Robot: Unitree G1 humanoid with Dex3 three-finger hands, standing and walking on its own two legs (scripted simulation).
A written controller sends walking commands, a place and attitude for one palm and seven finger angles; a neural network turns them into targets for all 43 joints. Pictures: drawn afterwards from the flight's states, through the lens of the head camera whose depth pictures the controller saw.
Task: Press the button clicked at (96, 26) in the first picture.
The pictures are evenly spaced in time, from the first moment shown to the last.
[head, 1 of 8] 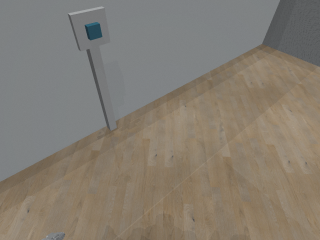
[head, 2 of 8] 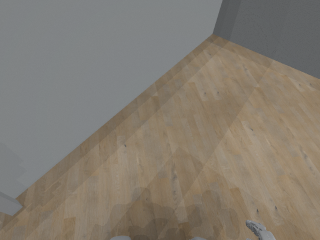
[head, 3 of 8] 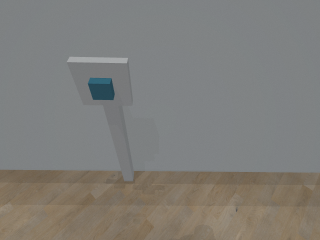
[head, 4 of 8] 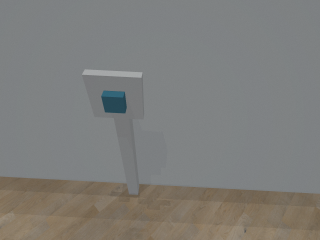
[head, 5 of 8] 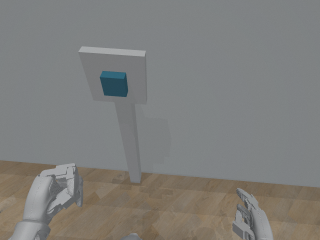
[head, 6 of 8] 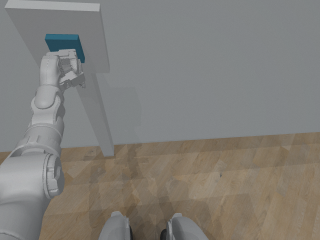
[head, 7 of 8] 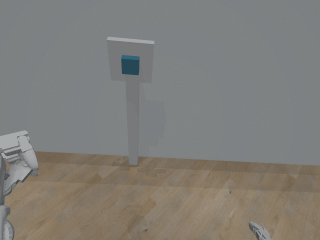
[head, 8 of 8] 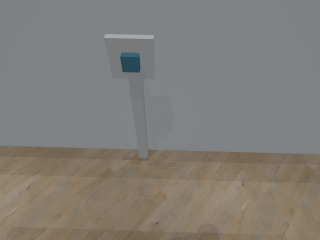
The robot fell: no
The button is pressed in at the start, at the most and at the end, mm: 0 11 0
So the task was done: yes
